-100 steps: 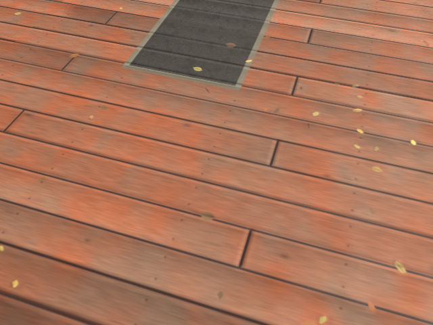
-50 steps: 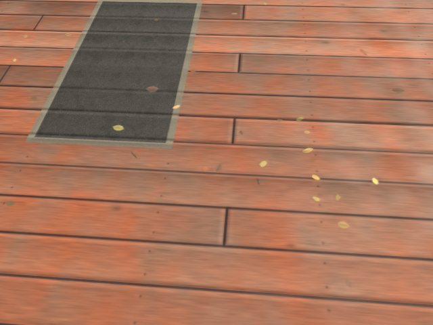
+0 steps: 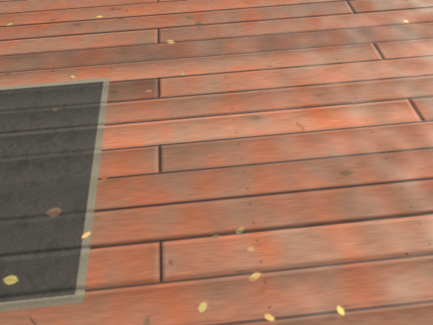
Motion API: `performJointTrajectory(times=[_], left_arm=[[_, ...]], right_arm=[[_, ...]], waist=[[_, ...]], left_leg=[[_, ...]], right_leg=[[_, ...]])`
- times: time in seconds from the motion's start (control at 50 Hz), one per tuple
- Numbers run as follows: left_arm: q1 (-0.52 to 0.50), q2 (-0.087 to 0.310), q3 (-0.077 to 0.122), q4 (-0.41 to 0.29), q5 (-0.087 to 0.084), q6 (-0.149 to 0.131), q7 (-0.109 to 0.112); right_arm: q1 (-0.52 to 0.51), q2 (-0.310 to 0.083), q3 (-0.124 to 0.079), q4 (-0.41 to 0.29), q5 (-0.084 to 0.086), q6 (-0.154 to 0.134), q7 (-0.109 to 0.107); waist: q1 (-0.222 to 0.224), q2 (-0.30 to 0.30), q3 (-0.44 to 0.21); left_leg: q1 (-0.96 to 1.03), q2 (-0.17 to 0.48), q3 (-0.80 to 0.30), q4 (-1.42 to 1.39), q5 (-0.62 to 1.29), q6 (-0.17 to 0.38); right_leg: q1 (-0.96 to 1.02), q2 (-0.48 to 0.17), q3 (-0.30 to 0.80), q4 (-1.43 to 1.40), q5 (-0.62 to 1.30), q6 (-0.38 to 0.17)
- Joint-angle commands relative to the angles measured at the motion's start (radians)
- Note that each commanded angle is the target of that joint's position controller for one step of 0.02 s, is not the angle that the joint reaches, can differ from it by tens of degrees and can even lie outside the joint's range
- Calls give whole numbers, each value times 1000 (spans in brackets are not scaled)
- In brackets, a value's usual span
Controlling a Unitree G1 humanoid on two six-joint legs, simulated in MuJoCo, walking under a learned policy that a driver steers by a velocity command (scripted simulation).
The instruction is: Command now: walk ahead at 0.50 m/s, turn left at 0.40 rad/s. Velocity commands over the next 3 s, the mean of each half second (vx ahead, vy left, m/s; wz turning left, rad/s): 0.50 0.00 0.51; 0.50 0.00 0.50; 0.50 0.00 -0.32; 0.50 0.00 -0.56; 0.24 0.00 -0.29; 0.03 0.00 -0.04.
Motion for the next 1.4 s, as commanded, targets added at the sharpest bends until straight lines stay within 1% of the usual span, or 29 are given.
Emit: performJointTrajectory(times=[0.02, 0.16, 0.2, 0.24, 0.26, 0.28, 0.3, 0.32, 0.34, 0.38, 0.44, 0.54, 0.64, 0.7, 0.72, 0.74, 0.76, 0.78, 0.8, 0.86, 0.94, 1.1, 1.18, 1.2, 1.22, 1.24, 1.26, 1.32, 1.4], left_arm=[[-76, 139, 30, -65, -4, -19, 15], [14, 186, 47, -15, -29, 33, 30], [-5, 218, 54, -24, -32, 49, 40], [-34, 229, 53, -35, -38, 60, 49], [-10, 181, 34, -56, -15, 46, 49], [49, 58, -5, -110, -5, 10, 33], [-51, 148, 10, -126, -40, -34, 12], [-125, 161, 12, -154, -69, -51, 4], [-133, 145, 8, -152, -54, -56, 8], [-116, 162, 23, -139, -16, -36, 15], [-109, 128, 18, -151, -4, -4, 17], [-297, 80, -7, -200, -8, -6, 9], [-355, 137, 12, -228, -29, -25, -11], [-201, 176, 40, -195, -25, -41, -8], [-66, 225, 55, -186, -6, -45, 1], [43, 316, 76, -156, 13, -34, 2], [55, 252, 66, -148, -14, -27, -5], [10, 177, 45, -165, -19, -21, 0], [-39, 151, 34, -169, -12, -11, 3], [-102, 108, 17, -153, -4, -8, 8], [-59, 146, 25, -96, -17, -19, -3], [36, 215, 38, -39, -53, 20, 0], [32, 182, 24, -30, -49, 32, 7], [16, 106, -5, -66, -22, 27, 6], [120, 32, -27, -92, -40, 11, 9], [83, 138, 0, -76, -63, 8, 10], [17, 173, 12, -92, -68, 11, 9], [-21, 135, 17, -96, -48, 38, 8], [-65, 82, 8, -127, -44, 68, 4]], right_arm=[[-40, -20, 1, -64, -5, -9, 16], [-205, -13, 12, -180, -2, -10, 63], [-144, -48, -7, -188, 0, -5, 68], [111, -142, -60, -137, 4, -2, 53], [239, -237, -91, -114, 1, 11, 28], [178, -300, -94, -144, 3, 4, 25], [217, -219, -70, -151, -8, -3, 29], [192, -166, -57, -145, -11, -11, 28], [128, -138, -48, -151, -6, -18, 29], [30, -89, -31, -185, -18, -20, 21], [28, -121, -41, -190, -16, -25, 8], [88, -149, -50, -173, -3, -10, -15], [152, -140, -50, -155, 4, 4, -19], [122, -105, -40, -172, -3, 7, -20], [118, -46, -18, -191, -13, 2, -15], [253, 20, 2, -220, 8, -8, -17], [269, -71, -9, -207, 22, -10, -19], [171, -140, -27, -207, 17, -4, -20], [103, -144, -31, -221, 3, 3, -21], [76, -97, -33, -240, 4, 14, -7], [33, -22, -5, -253, -13, 10, -5], [-194, -33, 7, -291, 0, -41, 30], [26, -126, -43, -234, -13, -51, 16], [201, -204, -64, -217, -38, -47, 1], [238, -260, -72, -203, -49, -35, 2], [232, -172, -52, -196, -37, -34, 5], [183, -123, -35, -192, -24, -37, 6], [40, -45, -13, -179, -33, -47, 13], [19, -73, -31, -144, -36, -68, 1]], waist=[[-17, -95, 51], [29, -93, 88], [-22, -141, 17], [-169, -134, -122], [-204, 3, -219], [-89, 211, -315], [-167, 78, -378], [-163, 39, -246], [-106, -59, -136], [-39, -46, -67], [-13, -35, -41], [-85, 17, -12], [-99, 54, -21], [-6, 80, -72], [56, 0, -189], [11, -308, -324], [23, -333, -303], [53, -219, -172], [45, -150, -95], [-11, -174, -3], [-29, -134, 13], [35, -142, 30], [-105, -136, -96], [-179, -9, -255], [-129, 253, -357], [-154, 156, -289], [-145, 118, -168], [-58, 83, -28], [-28, 27, 18]], left_leg=[[28, 10, 22, -151, 155, 4], [-14, -37, 141, -329, -5, 70], [122, -108, 205, -320, -112, 109], [499, -182, 206, -408, -77, 175], [810, -20, -54, -418, -37, 240], [1100, 220, -660, -561, -161, 453], [1132, 233, -714, -647, -204, 435], [1034, 197, -549, -646, -158, 388], [865, 146, -422, -650, -58, 348], [647, 85, -301, -687, 89, 319], [508, 56, -230, -727, 195, 325], [420, -36, -133, -703, 67, 241], [531, 20, -279, -597, -72, 209], [525, -18, -303, -442, -33, 156], [429, -77, -230, -198, -104, 116], [88, -221, -86, 148, -491, 42], [-81, -151, -90, 318, -542, 25], [-121, -109, -87, 375, -446, 18], [-99, -76, -51, 366, -370, 13], [5, -11, -33, 259, -270, 13], [19, -11, -5, 61, -220, 5], [204, -71, 71, -393, -9, -10], [619, -73, 65, -508, -14, 65], [897, 140, -144, -476, 2, 134], [1101, 339, -533, -576, -183, 271], [1033, 311, -565, -631, -332, 271], [934, 275, -417, -648, -319, 237], [660, 177, -165, -745, -122, 196], [589, 180, 0, -814, 60, 206]], right_leg=[[-51, -265, 53, -146, 281, -109], [192, -335, -27, -17, 554, -81], [216, -332, -52, 130, 909, -57], [96, -283, -83, 490, 955, -9], [-174, -230, -81, 807, 531, 35], [-600, 15, 66, 1168, -350, 99], [-707, -25, 273, 1215, -349, 71], [-755, -71, 267, 1168, -277, 48], [-724, -116, 257, 1056, -208, 41], [-595, -161, 252, 931, -148, 57], [-544, -158, 221, 797, -92, 104], [-451, -82, 191, 406, 245, 133], [-397, -47, 233, 257, 210, 101], [-176, -55, 218, 193, 142, 37], [53, -199, 348, 206, 96, -25], [393, -437, 790, 129, -84, -191], [403, -487, 989, 59, -351, -218], [294, -438, 841, 39, -383, -171], [174, -392, 690, 37, -263, -135], [-34, -299, 440, -32, -24, -107], [-70, -291, 363, -92, 128, -170], [-45, -271, 312, -37, 202, -134], [-114, -206, 278, 242, 307, -53], [-299, -133, 220, 559, 63, -4], [-616, -26, 195, 859, -386, 40], [-717, -70, 273, 989, -368, 45], [-757, -104, 266, 1013, -282, 39], [-647, -175, 261, 930, -115, 56], [-642, -184, 259, 833, -10, 82]])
